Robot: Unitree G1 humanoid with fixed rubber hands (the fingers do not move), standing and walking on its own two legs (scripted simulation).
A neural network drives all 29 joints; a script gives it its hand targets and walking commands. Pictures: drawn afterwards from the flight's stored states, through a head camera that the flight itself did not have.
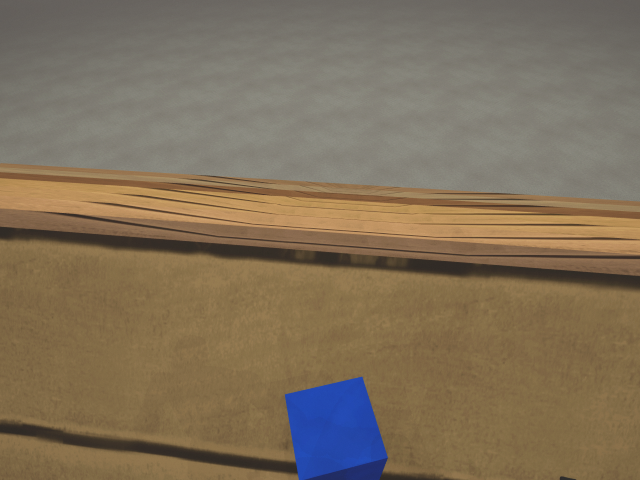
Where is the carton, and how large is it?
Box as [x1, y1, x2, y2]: [285, 377, 387, 479]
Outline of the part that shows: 362,377 285,394 299,479 379,479 387,456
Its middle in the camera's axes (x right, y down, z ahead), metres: +0.04 +0.55 +1.04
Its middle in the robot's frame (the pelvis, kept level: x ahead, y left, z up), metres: +0.39 -0.01 -0.66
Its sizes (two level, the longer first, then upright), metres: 0.210 0.200 0.250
